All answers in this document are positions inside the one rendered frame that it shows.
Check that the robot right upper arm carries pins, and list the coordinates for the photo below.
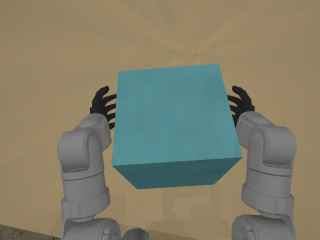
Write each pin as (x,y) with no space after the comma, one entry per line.
(258,227)

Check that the robot right forearm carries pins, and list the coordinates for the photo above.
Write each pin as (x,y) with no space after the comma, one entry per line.
(270,163)

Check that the robot left upper arm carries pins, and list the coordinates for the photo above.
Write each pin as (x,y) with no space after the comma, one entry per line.
(95,229)

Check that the robot right hand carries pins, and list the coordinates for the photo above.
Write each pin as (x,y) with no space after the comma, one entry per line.
(243,105)

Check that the carton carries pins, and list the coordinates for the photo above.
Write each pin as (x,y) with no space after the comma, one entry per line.
(173,127)

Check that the robot left thigh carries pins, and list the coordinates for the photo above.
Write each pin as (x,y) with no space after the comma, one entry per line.
(136,234)

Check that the robot left hand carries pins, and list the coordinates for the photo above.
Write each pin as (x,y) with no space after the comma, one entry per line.
(98,105)

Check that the robot left forearm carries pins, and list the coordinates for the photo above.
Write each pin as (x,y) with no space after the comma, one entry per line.
(80,154)

